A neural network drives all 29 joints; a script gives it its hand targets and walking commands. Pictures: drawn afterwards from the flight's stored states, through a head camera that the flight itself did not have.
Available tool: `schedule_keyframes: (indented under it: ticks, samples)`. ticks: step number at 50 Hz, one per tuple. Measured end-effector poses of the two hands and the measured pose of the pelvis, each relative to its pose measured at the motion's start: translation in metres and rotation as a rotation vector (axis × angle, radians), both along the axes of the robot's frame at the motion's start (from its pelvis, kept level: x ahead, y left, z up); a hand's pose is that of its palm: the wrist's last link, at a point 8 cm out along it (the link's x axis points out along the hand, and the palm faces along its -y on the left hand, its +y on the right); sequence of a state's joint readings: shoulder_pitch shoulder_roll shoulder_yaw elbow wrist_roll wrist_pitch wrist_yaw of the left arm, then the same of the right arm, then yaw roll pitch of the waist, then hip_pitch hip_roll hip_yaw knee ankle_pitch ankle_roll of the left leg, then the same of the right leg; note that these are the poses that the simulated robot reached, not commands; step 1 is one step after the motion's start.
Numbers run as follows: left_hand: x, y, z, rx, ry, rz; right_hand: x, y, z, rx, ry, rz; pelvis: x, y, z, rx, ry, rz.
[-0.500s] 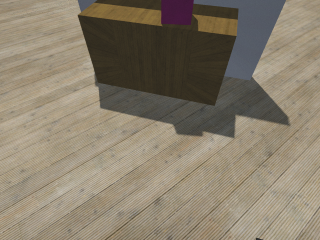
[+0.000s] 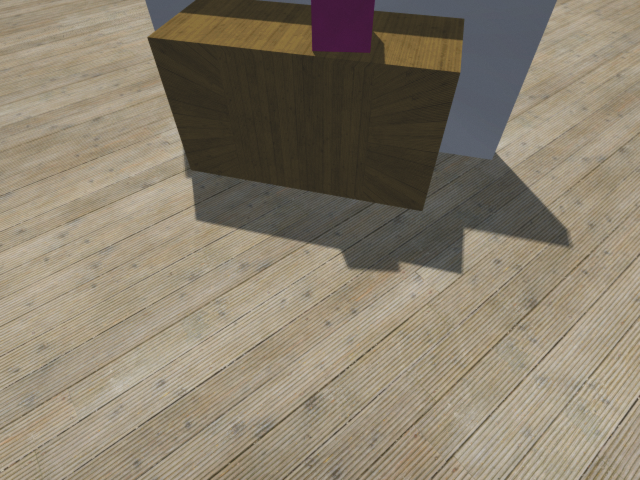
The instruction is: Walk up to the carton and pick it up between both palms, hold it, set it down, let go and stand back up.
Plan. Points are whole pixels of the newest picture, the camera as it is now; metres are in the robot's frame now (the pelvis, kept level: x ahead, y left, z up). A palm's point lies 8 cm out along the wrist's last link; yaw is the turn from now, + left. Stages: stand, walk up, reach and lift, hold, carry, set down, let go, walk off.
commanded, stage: stand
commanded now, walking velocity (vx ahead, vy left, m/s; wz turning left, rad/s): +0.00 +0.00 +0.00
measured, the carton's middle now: (343, 0) +1.54 -0.13 -0.01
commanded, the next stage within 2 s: none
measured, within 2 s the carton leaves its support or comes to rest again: neither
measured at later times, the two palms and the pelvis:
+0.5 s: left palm out of the picture +0.05 +0.27 -0.11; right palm out of the picture +0.04 -0.27 -0.12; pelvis -0.01 +0.00 +0.01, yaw +0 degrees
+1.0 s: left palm out of the picture +0.04 +0.27 -0.11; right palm out of the picture +0.04 -0.27 -0.12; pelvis -0.02 +0.00 +0.01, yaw +0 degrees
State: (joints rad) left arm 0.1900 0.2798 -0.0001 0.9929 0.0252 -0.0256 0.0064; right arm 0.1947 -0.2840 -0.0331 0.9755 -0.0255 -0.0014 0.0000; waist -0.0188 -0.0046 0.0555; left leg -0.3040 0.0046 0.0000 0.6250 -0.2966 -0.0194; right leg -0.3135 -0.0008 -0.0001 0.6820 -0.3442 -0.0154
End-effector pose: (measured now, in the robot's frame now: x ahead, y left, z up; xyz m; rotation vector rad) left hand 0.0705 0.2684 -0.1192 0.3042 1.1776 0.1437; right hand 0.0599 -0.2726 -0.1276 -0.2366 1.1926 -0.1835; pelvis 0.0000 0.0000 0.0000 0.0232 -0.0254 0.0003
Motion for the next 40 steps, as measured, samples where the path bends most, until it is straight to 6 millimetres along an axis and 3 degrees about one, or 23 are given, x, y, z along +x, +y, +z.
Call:
schedule_keyframes:
  ticks: [13, 40]
  samples:
    - [-0.011, 0.001, 0.002, -0.007, 0.014, 0.003, -0.015, 0.0, 0.004, -0.004, 0.033, -0.007, -0.008, 0.001, 0.005, -0.002, 0.01, 0.0]
    - [-0.025, 0.001, 0.006, -0.011, 0.028, 0.018, -0.025, 0.0, 0.007, 0.0, 0.046, -0.004, -0.015, 0.0, 0.01, 0.0, 0.021, 0.0]
